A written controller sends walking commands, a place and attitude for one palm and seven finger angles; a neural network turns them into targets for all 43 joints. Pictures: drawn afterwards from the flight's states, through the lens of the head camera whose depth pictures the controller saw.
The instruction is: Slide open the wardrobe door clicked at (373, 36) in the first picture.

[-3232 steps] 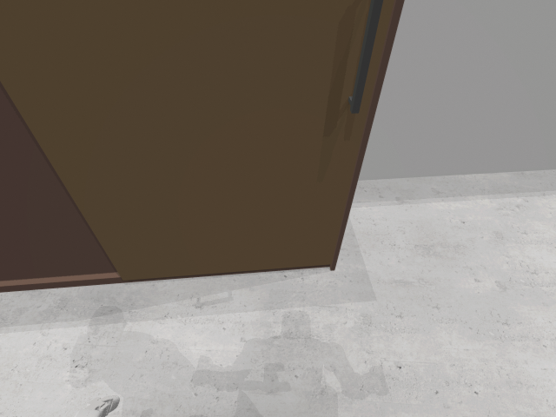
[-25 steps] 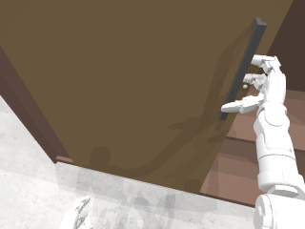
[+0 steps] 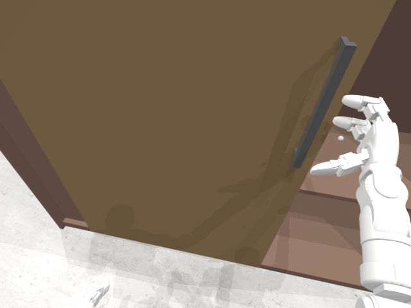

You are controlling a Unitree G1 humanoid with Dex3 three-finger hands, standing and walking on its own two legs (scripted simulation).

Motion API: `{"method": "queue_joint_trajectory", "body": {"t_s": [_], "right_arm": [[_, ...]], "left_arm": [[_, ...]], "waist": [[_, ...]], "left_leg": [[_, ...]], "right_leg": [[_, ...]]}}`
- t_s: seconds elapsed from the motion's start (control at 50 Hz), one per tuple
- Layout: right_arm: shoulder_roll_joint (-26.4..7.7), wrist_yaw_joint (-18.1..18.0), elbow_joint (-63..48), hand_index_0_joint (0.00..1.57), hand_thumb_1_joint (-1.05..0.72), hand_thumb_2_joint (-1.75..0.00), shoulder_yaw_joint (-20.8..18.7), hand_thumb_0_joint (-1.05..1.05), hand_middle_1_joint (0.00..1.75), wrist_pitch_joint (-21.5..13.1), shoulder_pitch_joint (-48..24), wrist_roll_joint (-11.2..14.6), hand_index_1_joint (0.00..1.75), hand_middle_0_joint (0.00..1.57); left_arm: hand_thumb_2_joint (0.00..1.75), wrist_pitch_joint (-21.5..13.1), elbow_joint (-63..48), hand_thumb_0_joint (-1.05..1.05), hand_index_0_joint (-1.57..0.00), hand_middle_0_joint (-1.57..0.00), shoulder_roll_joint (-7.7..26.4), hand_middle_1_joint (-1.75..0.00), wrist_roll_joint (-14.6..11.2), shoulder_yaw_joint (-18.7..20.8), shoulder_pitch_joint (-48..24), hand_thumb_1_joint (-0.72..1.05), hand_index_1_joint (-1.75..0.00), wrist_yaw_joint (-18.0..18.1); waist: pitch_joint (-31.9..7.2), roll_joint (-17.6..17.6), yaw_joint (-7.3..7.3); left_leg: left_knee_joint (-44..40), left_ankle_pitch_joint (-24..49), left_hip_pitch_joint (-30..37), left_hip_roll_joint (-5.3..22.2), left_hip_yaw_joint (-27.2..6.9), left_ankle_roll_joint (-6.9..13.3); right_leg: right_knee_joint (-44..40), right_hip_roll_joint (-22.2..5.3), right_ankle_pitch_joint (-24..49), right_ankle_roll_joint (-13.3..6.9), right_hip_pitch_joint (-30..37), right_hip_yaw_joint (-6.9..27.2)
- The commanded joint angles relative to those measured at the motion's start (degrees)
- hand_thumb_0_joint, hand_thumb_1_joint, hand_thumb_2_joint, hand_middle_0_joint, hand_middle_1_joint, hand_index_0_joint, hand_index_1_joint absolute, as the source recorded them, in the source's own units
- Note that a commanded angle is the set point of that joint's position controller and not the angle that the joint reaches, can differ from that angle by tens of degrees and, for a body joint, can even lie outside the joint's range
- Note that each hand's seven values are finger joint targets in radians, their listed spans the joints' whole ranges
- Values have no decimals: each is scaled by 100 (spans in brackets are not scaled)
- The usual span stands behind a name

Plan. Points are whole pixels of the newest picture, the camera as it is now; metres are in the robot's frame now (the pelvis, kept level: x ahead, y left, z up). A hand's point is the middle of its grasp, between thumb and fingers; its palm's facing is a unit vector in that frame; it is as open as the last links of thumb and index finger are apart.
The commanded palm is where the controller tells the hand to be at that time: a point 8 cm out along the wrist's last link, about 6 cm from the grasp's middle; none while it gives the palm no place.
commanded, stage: slip the hand off the handle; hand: right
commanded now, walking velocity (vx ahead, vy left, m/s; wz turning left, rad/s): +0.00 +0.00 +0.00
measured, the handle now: (316, 111) +0.47 -0.20 +0.18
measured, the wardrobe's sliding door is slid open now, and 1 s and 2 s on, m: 0.65 0.65 0.65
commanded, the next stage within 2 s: draw the hand back to the body in 0.50 s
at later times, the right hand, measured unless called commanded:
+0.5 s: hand (367, 187) +0.27 -0.22 +0.19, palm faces +0.29 +0.95 -0.10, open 14.7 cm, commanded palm +0.24 -0.26 +0.19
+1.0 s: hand (396, 221) +0.21 -0.23 +0.20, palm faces +0.26 +0.97 -0.01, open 14.7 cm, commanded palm +0.18 -0.26 +0.19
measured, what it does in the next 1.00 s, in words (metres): stands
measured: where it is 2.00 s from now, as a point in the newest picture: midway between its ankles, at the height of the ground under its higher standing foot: outside the picture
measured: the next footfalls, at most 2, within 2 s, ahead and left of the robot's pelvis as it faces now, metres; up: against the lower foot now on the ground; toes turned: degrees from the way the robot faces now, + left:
none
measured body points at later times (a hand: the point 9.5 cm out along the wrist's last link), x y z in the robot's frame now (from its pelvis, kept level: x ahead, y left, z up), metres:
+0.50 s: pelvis -0.01 +0.03 +0.00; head -0.05 +0.05 +0.45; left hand +0.21 +0.24 -0.06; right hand +0.25 -0.27 +0.20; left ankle +0.00 +0.13 -0.73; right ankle +0.01 -0.11 -0.73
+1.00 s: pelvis -0.02 +0.01 +0.00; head -0.08 +0.03 +0.45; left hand +0.20 +0.22 -0.05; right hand +0.19 -0.28 +0.20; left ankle +0.00 +0.13 -0.73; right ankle +0.01 -0.11 -0.73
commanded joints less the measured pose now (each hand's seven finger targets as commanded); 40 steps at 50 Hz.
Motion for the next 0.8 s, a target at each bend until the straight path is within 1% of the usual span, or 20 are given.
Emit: {"method": "queue_joint_trajectory", "body": {"t_s": [0.0, 0.04, 0.08, 0.16, 0.22, 0.26, 0.28, 0.3, 0.38, 0.44, 0.46, 0.52, 0.54, 0.6, 0.62, 0.64, 0.66, 0.7, 0.74, 0.78], "right_arm": [[-1569, -138, -2039, 25, 55, -20, -702, 0, 115, -186, -1738, 141, 115, 25], [-1575, -141, -2388, 25, 55, -20, -691, 0, 115, -113, -1650, 146, 115, 25], [-1381, -89, -2583, 25, 55, -20, -512, 0, 115, -60, -1561, 173, 115, 25], [-1350, 134, -2543, 25, 55, -20, -456, 0, 115, 54, -1327, 307, 115, 25], [-1021, 356, -2737, 25, 55, -20, -172, 0, 115, 136, -1021, 449, 115, 25], [-1200, 422, -2778, 25, 55, -20, -405, 0, 115, 181, -764, 552, 115, 25], [-1225, 446, -2951, 25, 55, -20, -491, 0, 115, 193, -479, 585, 115, 25], [-1118, 470, -3024, 25, 55, -20, -416, 0, 115, 217, -375, 615, 115, 25], [-1248, 403, -3364, 25, 55, -20, -657, 0, 115, 262, 7, 674, 115, 25], [-1321, 329, -3620, 25, 55, -20, -739, 0, 115, 259, 141, 669, 115, 25], [-1362, 318, -3805, 25, 55, -20, -773, 0, 115, 229, 105, 649, 115, 25], [-1138, 314, -3916, 25, 55, -20, -473, 0, 115, 222, -32, 598, 115, 25], [-1086, 310, -3947, 25, 55, -20, -373, 0, 115, 206, -185, 599, 115, 25], [-933, 342, -3999, 25, 55, -20, -259, 0, 115, 180, 149, 605, 115, 25], [-760, 741, -3326, 25, 55, -20, -310, 0, 115, 831, 139, 1338, 115, 25], [-919, 943, -3490, 25, 55, -20, -386, 0, 115, 1140, -8, 1441, 115, 25], [-1257, 1012, -3686, 25, 55, -20, -653, 0, 115, 1322, -255, 1461, 115, 25], [-1427, 1007, -3812, 25, 55, -20, -876, 0, 115, 1712, 254, 1356, 115, 25], [-1263, 800, -4151, 25, 55, -20, -844, 0, 115, 1808, 405, 1239, 115, 25], [-1074, 622, -4557, 25, 55, -20, -917, 0, 115, 1693, 950, 1271, 115, 25]], "left_arm": [[90, -268, -1021, 0, -20, -20, 767, -30, -3, 238, -887, 90, -30, 87], [90, -261, -1049, 0, -20, -20, 757, -30, 2, 228, -1011, 90, -30, 129], [90, -286, -1040, 0, -20, -20, 693, -30, -14, 198, -1101, 90, -30, 156], [90, -317, -972, 0, -20, -20, 705, -30, -35, 177, -1142, 90, -30, 253], [90, -382, -1026, 0, -20, -20, 650, -30, -58, 140, -1230, 90, -30, 280], [90, -409, -1018, 0, -20, -20, 663, -30, -68, 144, -1266, 90, -30, 296], [90, -423, -1068, 0, -20, -20, 643, -30, -59, 146, -1311, 90, -30, 286], [90, -434, -1089, 0, -20, -20, 629, -30, -55, 114, -1343, 90, -30, 280], [90, -453, -1137, 0, -20, -20, 601, -30, -47, 92, -1469, 90, -30, 274], [90, -489, -1136, 0, -20, -20, 591, -30, -32, 74, -1530, 90, -30, 277], [90, -501, -1142, 0, -20, -20, 575, -30, -20, 62, -1549, 90, -30, 278], [90, -551, -1117, 0, -20, -20, 537, -30, -19, 22, -1589, 90, -30, 316], [90, -582, -1092, 0, -20, -20, 561, -30, -24, 24, -1576, 90, -30, 332], [90, -693, -1061, 0, -20, -20, 537, -30, -12, 19, -1571, 90, -30, 355], [90, -729, -1009, 0, -20, -20, 666, -30, -132, -45, -1742, 90, -30, 431], [90, -757, -1038, 0, -20, -20, 669, -30, -176, -70, -1831, 90, -30, 499], [90, -761, -1026, 0, -20, -20, 668, -30, -177, -73, -1861, 90, -30, 559], [90, -752, -1125, 0, -20, -20, 621, -30, -162, -98, -1932, 90, -30, 541], [90, -736, -1195, 0, -20, -20, 557, -30, -145, -109, -1974, 90, -30, 444], [90, -753, -1258, 0, -20, -20, 516, -30, -117, -95, -1943, 90, -30, 323]], "waist": [[-1224, 98, -279], [-1190, 112, -245], [-1032, -166, -195], [-861, 99, -93], [-867, -43, -131], [-839, 126, -179], [-935, 86, -265], [-888, 115, -271], [-743, 175, -350], [-641, 212, -343], [-687, 71, -349], [-502, -170, -266], [-474, -48, -193], [-493, -203, -246], [-716, -24, -284], [-635, 16, -335], [-729, 49, -355], [-763, -2, -541], [-670, -141, -567], [-630, -48, -588]], "left_leg": [[-350, 1503, 527, -88, 402, 243], [-402, 1436, 515, -79, 363, 219], [-456, 1287, 380, -75, 355, 211], [-561, 1166, 266, -60, 309, 148], [-571, 1096, 242, -38, 302, 145], [-584, 1185, 284, -16, 284, 115], [-556, 1240, 385, -5, 272, 112], [-537, 1336, 398, 8, 276, 107], [-577, 1191, 379, 19, 250, 76], [-628, 1048, 322, 24, 223, 61], [-612, 1070, 359, 39, 212, 67], [-657, 749, 163, 2, 254, 104], [-680, 644, 103, -12, 271, 102], [-670, 553, 83, -18, 308, 135], [-708, 575, 406, 15, 310, 159], [-771, 533, 400, 27, 292, 127], [-792, 511, 466, 50, 277, 119], [-739, 634, 540, 75, 310, 126], [-691, 653, 472, 32, 414, 159], [-615, 828, 489, 3, 486, 176]], "right_leg": [[-424, -84, 1467, -80, 708, -13], [-389, -75, 1376, -119, 750, -56], [-406, -37, 1202, -113, 803, -76], [-360, -4, 958, -152, 787, -85], [-356, 41, 850, -135, 853, -59], [-322, 40, 874, -147, 801, -67], [-311, 58, 913, -139, 810, -84], [-308, 67, 952, -137, 792, -80], [-301, 74, 848, -126, 706, -98], [-284, 55, 779, -124, 696, -89], [-300, 68, 790, -123, 702, -89], [-331, 70, 631, -106, 766, -65], [-319, 48, 583, -112, 790, -38], [-369, 57, 520, -101, 859, 9], [-458, 84, 316, -106, 829, 90], [-478, 64, 294, -123, 853, 111], [-484, 71, 334, -132, 890, 121], [-531, 75, 553, -129, 845, 126], [-570, 68, 703, -91, 901, 151], [-604, 33, 880, -56, 952, 159]]}}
